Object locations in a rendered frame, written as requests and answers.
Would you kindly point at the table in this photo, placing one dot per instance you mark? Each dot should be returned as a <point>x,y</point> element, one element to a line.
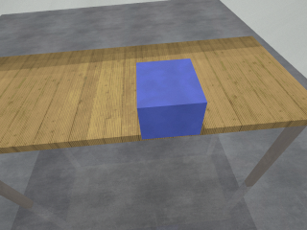
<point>89,97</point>

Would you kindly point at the carton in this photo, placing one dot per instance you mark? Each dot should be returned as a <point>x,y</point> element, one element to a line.
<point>169,99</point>

